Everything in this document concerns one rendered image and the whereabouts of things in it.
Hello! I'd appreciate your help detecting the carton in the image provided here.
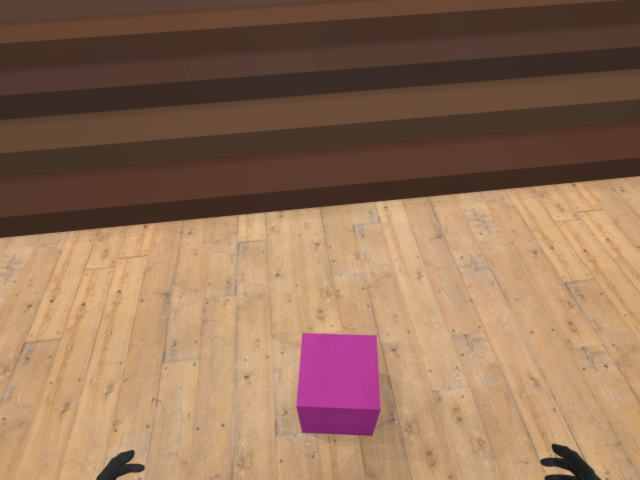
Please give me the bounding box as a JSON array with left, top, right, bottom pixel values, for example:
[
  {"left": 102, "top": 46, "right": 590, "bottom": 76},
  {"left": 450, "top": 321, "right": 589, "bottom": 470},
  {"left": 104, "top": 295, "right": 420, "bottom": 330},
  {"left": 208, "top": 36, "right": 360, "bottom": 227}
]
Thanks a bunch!
[{"left": 296, "top": 333, "right": 381, "bottom": 436}]

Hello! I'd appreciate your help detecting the robot left hand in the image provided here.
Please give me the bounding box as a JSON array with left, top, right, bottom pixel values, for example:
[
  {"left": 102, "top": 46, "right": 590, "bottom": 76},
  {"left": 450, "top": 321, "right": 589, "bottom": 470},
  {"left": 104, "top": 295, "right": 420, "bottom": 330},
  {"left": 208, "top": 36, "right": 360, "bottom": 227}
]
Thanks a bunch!
[{"left": 96, "top": 450, "right": 145, "bottom": 480}]

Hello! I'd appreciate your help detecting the robot right hand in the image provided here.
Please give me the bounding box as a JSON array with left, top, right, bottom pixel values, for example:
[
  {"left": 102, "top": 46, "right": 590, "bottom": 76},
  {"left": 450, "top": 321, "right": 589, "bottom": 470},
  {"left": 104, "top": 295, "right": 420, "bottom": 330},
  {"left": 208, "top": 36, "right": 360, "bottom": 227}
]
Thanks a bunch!
[{"left": 540, "top": 444, "right": 601, "bottom": 480}]

